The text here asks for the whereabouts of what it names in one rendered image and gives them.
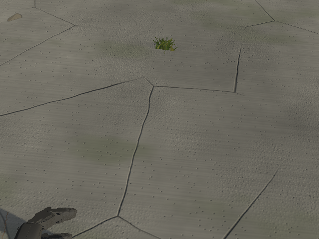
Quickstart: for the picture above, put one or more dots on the left robot hand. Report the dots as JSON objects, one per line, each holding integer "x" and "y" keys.
{"x": 46, "y": 218}

